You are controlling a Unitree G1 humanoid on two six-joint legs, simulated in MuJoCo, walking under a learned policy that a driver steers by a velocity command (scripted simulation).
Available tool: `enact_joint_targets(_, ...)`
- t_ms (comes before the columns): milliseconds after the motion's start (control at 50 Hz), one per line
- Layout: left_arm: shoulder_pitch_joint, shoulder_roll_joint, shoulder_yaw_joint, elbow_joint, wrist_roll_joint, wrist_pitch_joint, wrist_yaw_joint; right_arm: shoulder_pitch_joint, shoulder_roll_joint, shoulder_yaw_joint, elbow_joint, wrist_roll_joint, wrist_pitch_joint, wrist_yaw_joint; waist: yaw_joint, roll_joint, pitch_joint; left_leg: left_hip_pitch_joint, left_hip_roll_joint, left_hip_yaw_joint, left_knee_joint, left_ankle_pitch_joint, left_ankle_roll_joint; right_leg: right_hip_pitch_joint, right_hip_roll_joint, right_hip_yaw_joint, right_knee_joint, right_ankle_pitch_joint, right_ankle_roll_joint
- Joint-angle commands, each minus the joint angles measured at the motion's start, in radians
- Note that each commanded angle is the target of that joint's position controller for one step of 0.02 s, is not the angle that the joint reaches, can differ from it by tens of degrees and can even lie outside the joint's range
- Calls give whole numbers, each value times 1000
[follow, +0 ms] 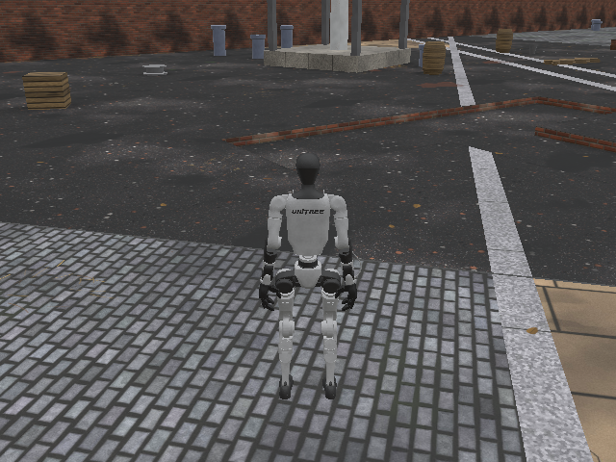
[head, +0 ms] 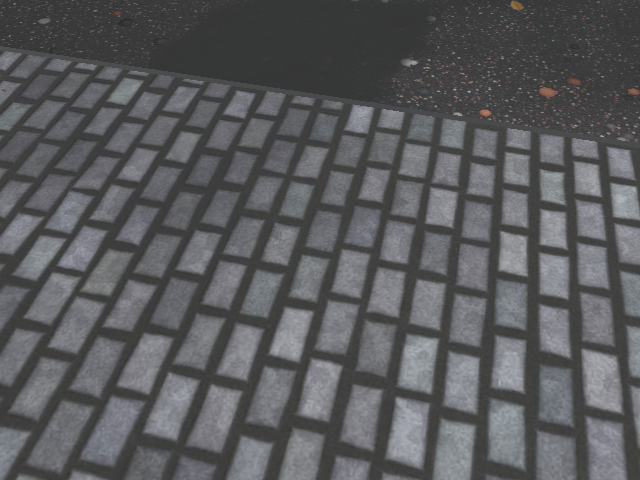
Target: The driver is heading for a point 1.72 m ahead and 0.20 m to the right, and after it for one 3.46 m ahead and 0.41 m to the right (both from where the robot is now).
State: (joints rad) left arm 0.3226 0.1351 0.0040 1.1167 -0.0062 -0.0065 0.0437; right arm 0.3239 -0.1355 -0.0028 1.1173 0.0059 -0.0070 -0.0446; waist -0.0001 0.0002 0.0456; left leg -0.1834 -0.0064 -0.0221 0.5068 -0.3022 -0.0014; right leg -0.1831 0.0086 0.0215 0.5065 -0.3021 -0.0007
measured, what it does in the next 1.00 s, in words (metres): walks ahead: left foot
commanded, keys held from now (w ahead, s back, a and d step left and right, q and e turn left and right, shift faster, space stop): no key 0.08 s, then w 0.92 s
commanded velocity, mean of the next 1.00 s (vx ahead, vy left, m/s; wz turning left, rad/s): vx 0.34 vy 0.00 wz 0.00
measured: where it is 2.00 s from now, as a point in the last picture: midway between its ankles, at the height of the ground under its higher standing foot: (291, 323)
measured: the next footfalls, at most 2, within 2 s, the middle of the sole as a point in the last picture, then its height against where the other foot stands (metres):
left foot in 0.56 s outside the picture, level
right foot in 1.08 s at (338, 452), level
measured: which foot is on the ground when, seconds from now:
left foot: down 0.00-0.34, up 0.36-0.54, down 0.56-1.00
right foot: down 0.00-0.56, up 0.58-1.00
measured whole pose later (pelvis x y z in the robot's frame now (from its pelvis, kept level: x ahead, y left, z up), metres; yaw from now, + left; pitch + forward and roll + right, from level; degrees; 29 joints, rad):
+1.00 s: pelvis +0.31 +0.09 -0.01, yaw +1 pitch +2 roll +0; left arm -0.04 0.21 0.02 0.81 -0.03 -0.10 -0.04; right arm 0.54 -0.18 -0.01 1.05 0.00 -0.09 -0.02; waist -0.09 -0.04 0.02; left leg 0.17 -0.09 0.00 0.11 -0.33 0.09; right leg -0.66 -0.03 -0.05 0.56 0.08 -0.07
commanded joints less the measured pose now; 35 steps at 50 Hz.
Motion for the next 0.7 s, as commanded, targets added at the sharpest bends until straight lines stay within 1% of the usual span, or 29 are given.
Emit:
enact_joint_targets(20, 85, 71, 10, -6, 0, -4, 2, 85, -71, -10, -6, 0, -4, -2, 0, 1, 51, -41, 3, 2, -87, 156, 18, -41, -4, 0, -88, 156, -17)
enact_joint_targets(80, 90, 69, 10, -5, 0, -5, 3, 90, -69, -10, -5, 0, -5, -2, 0, 1, 54, -47, 3, 1, -90, 140, 19, -47, -4, 0, -90, 140, -18)
enact_joint_targets(100, 110, 61, 8, 5, 1, -4, 4, 110, -61, -9, 5, -1, -4, -4, 0, 1, 27, -38, -9, 13, -90, 38, 23, -38, 8, -11, -90, 38, -22)
enact_joint_targets(120, 116, 71, 13, 6, -6, -2, 6, 117, -71, -14, 6, 6, -2, -6, 0, 0, 32, -54, -27, 25, -73, -133, 37, -54, 25, -23, -74, -134, -36)
enact_joint_targets(160, 108, 92, 22, -10, -14, -7, 10, 107, -90, -22, -10, 14, -8, -10, 0, 0, 114, -147, -12, -6, -71, -409, 74, -147, 8, 11, -74, -413, -73)
enact_joint_targets(180, 108, 87, 22, -18, -19, -19, 9, 107, -85, -22, -19, 18, -19, -8, 0, -1, 147, -177, 9, -32, -71, -444, 89, -176, -13, 38, -77, -448, -89)
enact_joint_targets(200, 114, 82, 22, -23, -22, -33, 5, 112, -79, -22, -24, 22, -34, -5, 1, -2, 161, -189, 23, -51, -66, -433, 100, -186, -29, 59, -74, -439, -100)
enact_joint_targets(240, 131, 82, 24, -29, -25, -58, -3, 123, -77, -24, -32, 25, -59, 4, 3, -5, 152, -194, 38, -75, -45, -397, 116, -181, -48, 91, -62, -410, -119)
enact_joint_targets(280, 152, 86, 26, -35, -30, -76, -13, 124, -72, -23, -45, 29, -79, 14, 8, -15, 140, -206, 34, -81, -21, -365, 127, -160, -61, 126, -66, -398, -140)
enact_joint_targets(320, 194, 103, 30, -34, -36, -92, -20, 103, -61, -20, -66, 33, -99, 23, 25, -47, 136, -253, 14, -57, 41, -306, 128, -105, -91, 191, -96, -393, -172)
enact_joint_targets(340, 232, 124, 36, -29, -39, -99, -24, 78, -52, -16, -84, 33, -110, 29, 39, -83, 133, -302, -5, -28, 105, -253, 125, -51, -129, 265, -132, -390, -201)
enact_joint_targets(360, 274, 158, 44, -23, -40, -105, -28, 47, -36, -12, -106, 33, -122, 35, 50, -143, 123, -362, -30, 18, 206, -171, 120, 17, -197, 388, -188, -358, -244)
enact_joint_targets(380, 301, 198, 55, -21, -37, -110, -31, 26, -24, -7, -128, 32, -133, 41, 49, -197, 121, -433, -33, 49, 293, -113, 118, 74, -287, 526, -214, -263, -293)
enact_joint_targets(400, 314, 199, 56, -23, -34, -115, -32, -12, -35, -7, -149, 30, -144, 47, 57, -191, 123, -509, -23, 39, 352, -128, 119, 128, -337, 589, -203, -117, -317)
enact_joint_targets(420, 330, 193, 55, -23, -28, -118, -34, -54, -51, -8, -173, 31, -152, 54, 64, -188, 114, -599, -10, 18, 414, -234, 115, 204, -365, 600, -180, 27, -318)
enact_joint_targets(440, 345, 191, 55, -22, -25, -117, -36, -102, -63, -9, -201, 35, -156, 59, 73, -180, 105, -683, 20, -13, 453, -320, 111, 268, -387, 600, -164, 100, -304)
enact_joint_targets(460, 335, 193, 55, -28, -27, -110, -32, -141, -79, -10, -229, 41, -158, 63, 71, -161, 101, -728, 61, -43, 441, -346, 109, 292, -397, 570, -157, 120, -272)
enact_joint_targets(480, 288, 196, 53, -46, -31, -99, -25, -150, -93, -11, -244, 45, -159, 68, 47, -137, 89, -677, 86, -43, 352, -310, 110, 251, -379, 496, -163, 103, -225)
enact_joint_targets(500, 193, 206, 52, -80, -36, -84, -18, -80, -100, -16, -223, 49, -157, 76, -15, -113, 58, -458, 75, -5, 181, -157, 115, 115, -320, 380, -171, 48, -172)
enact_joint_targets(520, 74, 222, 49, -123, -30, -71, -16, 99, -102, -31, -148, 48, -148, 77, -114, -88, -2, -36, -7, 78, 41, 83, 109, -135, -210, 222, -145, 70, -118)
enact_joint_targets(540, 57, 232, 49, -144, -11, -70, -17, 237, -144, -64, -79, 31, -127, 71, -163, -41, -52, 234, -76, 116, 105, 186, 81, -291, -117, 111, -22, 209, -84)
enact_joint_targets(560, 15, 200, 37, -172, 0, -77, -17, 409, -217, -91, -44, 15, -109, 60, -246, 171, -95, 344, 74, -119, -20, 13, 123, -389, -32, -16, 323, 259, -28)
enact_joint_targets(580, 85, 82, 10, -190, -8, -100, -18, 462, -282, -87, -60, 3, -112, 57, -191, 414, -142, 403, 350, -712, -303, -114, 253, -536, 85, 21, 665, -188, -5)
enact_joint_targets(600, 107, 80, 9, -193, -40, -122, -25, 326, -226, -62, -91, -3, -122, 58, -112, 290, -60, 323, 397, -856, -365, -227, 287, -629, 33, 125, 842, -174, -39)
enact_joint_targets(620, 53, 98, 9, -208, -50, -136, -33, 198, -187, -49, -122, 6, -131, 62, -77, 145, 55, 232, 390, -714, -341, -150, 268, -692, -25, 121, 875, -74, -73)
enact_joint_targets(640, 25, 118, 17, -208, -38, -140, -34, 115, -174, -41, -143, 6, -132, 70, -49, 38, 75, 169, 337, -531, -324, 12, 238, -657, -72, 107, 832, 33, -85)
enact_joint_targets(660, 26, 139, 31, -201, -23, -138, -32, 84, -171, -36, -151, -3, -128, 79, -24, 16, 60, 141, 280, -393, -318, 187, 203, -607, -100, 86, 767, 97, -88)
enact_joint_targets(680, 46, 165, 45, -195, -15, -130, -36, 89, -143, -28, -144, -9, -118, 80, -5, 34, 32, 140, 227, -281, -316, 324, 170, -558, -118, 64, 720, 141, -90)
enact_joint_targets(700, 54, 166, 51, -190, -18, -122, -42, 117, -127, -23, -131, -9, -111, 77, -2, 68, 20, 154, 201, -209, -309, 457, 152, -532, -118, 42, 687, 158, -87)
Keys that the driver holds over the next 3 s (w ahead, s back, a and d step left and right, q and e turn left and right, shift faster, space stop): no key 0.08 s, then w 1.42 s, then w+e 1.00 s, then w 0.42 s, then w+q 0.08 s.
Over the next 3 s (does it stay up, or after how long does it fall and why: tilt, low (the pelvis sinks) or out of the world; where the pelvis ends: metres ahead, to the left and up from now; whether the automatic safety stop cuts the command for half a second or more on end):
stays up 1.35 -0.07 0.01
